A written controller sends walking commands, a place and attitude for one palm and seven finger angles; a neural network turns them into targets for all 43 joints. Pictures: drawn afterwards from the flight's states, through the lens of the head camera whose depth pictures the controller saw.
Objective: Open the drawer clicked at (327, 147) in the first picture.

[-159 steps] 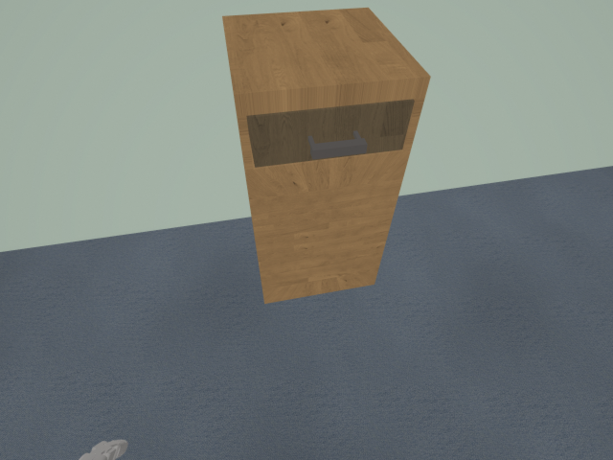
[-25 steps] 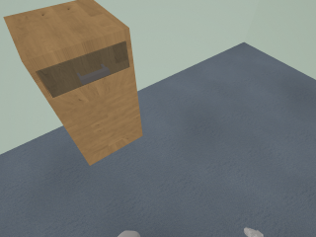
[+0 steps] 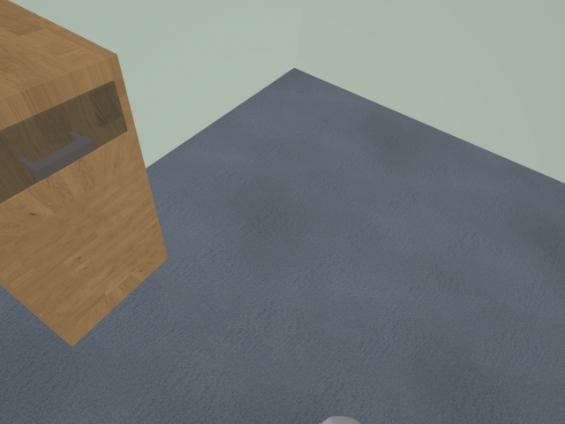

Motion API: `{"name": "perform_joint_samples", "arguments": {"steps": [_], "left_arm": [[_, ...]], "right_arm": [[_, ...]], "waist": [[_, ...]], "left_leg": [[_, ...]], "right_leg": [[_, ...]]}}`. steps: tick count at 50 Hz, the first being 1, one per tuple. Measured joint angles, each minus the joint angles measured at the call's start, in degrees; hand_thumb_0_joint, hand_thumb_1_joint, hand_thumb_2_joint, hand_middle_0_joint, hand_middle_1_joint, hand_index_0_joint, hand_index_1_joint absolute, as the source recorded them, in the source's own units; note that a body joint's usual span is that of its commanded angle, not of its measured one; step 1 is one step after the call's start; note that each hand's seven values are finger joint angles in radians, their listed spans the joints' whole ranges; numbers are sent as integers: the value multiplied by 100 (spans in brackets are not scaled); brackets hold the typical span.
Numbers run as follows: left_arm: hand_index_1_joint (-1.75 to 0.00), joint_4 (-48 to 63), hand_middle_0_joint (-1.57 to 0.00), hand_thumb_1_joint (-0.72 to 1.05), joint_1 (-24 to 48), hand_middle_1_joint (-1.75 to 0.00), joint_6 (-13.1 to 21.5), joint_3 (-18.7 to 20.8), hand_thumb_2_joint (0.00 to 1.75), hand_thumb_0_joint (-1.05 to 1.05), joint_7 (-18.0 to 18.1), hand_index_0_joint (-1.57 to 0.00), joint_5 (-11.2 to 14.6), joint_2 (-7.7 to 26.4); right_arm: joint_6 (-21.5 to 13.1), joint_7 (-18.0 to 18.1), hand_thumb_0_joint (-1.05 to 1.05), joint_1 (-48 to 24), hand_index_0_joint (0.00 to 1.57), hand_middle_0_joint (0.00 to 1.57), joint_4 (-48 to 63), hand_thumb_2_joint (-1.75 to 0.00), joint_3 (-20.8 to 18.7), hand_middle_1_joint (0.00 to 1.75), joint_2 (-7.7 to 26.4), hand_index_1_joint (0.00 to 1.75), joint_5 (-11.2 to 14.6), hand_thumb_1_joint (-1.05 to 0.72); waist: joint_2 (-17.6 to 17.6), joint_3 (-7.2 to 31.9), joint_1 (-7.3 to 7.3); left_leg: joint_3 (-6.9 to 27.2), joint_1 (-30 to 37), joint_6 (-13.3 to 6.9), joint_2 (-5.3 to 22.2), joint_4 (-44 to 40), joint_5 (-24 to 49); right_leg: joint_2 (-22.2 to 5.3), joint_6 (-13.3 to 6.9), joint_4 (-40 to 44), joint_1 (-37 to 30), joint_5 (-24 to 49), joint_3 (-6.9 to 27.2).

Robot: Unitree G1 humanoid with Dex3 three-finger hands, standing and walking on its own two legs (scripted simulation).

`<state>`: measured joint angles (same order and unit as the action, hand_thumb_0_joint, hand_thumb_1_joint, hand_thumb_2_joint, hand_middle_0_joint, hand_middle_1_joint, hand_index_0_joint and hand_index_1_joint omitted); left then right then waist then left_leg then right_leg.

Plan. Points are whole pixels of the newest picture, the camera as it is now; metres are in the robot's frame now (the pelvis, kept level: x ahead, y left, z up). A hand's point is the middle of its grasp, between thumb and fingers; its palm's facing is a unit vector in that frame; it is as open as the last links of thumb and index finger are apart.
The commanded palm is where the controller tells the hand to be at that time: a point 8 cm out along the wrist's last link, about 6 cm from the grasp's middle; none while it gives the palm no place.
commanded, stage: walk to a spot facing it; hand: left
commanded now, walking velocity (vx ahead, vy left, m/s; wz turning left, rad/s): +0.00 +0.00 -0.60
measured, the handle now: (57, 152) +0.61 +0.51 -0.05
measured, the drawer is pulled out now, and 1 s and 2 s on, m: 0.00 0.00 0.00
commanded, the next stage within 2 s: turn to face it in 1.54 s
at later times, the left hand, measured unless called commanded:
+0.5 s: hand (226, 414) +0.17 +0.08 -0.16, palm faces -0.27 -0.93 -0.24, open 7.4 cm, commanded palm none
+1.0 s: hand (226, 330) +0.31 +0.11 -0.19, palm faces -0.48 -0.86 -0.16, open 7.4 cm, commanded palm none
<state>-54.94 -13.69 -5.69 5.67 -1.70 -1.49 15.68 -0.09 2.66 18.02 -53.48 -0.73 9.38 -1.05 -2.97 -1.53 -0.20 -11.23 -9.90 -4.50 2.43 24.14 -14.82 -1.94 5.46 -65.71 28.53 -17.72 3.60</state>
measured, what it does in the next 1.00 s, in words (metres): walks ahead, turning right: right foot, then left foot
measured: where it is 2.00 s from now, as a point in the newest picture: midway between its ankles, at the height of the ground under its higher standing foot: (348, 361)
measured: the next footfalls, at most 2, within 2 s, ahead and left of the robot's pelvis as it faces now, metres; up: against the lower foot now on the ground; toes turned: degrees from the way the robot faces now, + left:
right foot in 0.34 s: +0.00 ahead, -0.17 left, +0.00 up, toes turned -20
left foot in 0.82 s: +0.31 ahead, -0.02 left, +0.00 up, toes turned -22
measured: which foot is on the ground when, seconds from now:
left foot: down 0.00-0.34, up 0.36-0.80, down 0.82-1.00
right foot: up 0.00-0.32, down 0.34-0.82, up 0.84-1.00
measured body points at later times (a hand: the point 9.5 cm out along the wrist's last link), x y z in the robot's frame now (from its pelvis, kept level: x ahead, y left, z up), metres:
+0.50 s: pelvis +0.02 -0.07 -0.01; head +0.02 -0.09 +0.44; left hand +0.18 +0.13 -0.14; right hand -0.05 -0.31 -0.17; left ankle +0.05 +0.07 -0.67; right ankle -0.04 -0.15 -0.75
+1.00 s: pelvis +0.22 -0.07 -0.01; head +0.24 -0.04 +0.44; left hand +0.34 +0.15 -0.17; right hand +0.16 -0.31 -0.13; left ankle +0.27 +0.00 -0.75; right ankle +0.10 -0.16 -0.63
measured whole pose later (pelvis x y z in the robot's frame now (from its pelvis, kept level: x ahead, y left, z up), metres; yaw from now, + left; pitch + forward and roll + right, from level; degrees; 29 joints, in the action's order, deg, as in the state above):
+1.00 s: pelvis +0.22 -0.07 -0.01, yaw -36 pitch -1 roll -2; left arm -59.2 -20.2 -1.1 5.9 -2.1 -1.9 13.5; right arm -4.0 1.1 12.4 -52.9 -1.1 7.9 -1.3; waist -2.8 -1.4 2.6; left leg -12.1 -13.1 -1.9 5.1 28.7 -14.9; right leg -2.4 0.1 -71.7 28.5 -16.3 -1.3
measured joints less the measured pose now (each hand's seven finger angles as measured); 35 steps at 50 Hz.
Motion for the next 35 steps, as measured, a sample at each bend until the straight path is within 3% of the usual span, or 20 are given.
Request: {"name": "perform_joint_samples", "arguments": {"steps": [9,14,17,18,20,23,29,35], "left_arm": [[-30,51,-19,91,418,-30,-20,-98,90,0,-20,-20,9,-329],[-30,204,-19,91,681,-30,80,-145,90,0,-4,-20,9,-463],[-30,314,-19,91,719,-30,235,-178,90,0,-11,-20,-3,-487],[-30,309,-19,91,734,-30,319,-198,90,0,8,-20,-6,-506],[-30,315,-19,90,658,-30,425,-239,90,0,66,-20,43,-545],[-30,274,-20,90,322,-30,549,-241,90,0,138,-20,76,-556],[-30,-27,-20,90,-367,-30,726,-274,90,0,117,-20,57,-558],[-30,-274,-20,90,-929,-30,776,-291,90,0,118,-20,13,-610]], "right_arm": [[39,-41,0,252,21,20,-344,-90,-153,30,29,30,-46,-91],[60,-101,0,249,20,20,-453,-90,-252,30,161,30,-79,-91],[83,-159,0,347,20,20,-453,-90,-279,30,259,30,-68,-91],[134,-181,0,353,20,20,-466,-90,-281,30,301,30,-57,-91],[293,-223,0,307,20,20,-500,-90,-273,30,355,29,-62,-91],[347,-304,1,124,20,20,-470,-90,-288,30,372,29,-90,-91],[127,-350,1,-467,20,20,-66,-90,-335,30,374,29,-102,-91],[67,-384,0,-946,20,20,177,-90,-329,30,377,29,-78,-91]], "waist": [[138,-133,-246],[348,-182,-372],[500,-86,-365],[599,-73,-353],[690,-12,-315],[638,132,-173],[531,169,-48],[443,98,249]], "left_leg": [[-691,-49,100,260,203,-156],[-1043,-167,275,542,639,-403],[-1182,-338,465,822,1251,-739],[-960,-524,579,903,1738,-1127],[-203,-1000,692,776,2852,-1513],[407,-1549,768,605,3805,-979],[837,-2226,968,611,3591,-50],[920,-2375,957,500,2760,213]], "right_leg": [[-190,-111,1178,-340,-417,-516],[-133,-298,2119,-729,-615,-779],[-32,-535,3160,-1216,-219,-930],[56,-633,3109,-1199,-128,-948],[168,-728,3038,-1271,-214,-935],[282,-758,3503,-1621,-107,-736],[392,-785,4322,-2194,161,-338],[432,-687,4565,-2547,0,-20]]}}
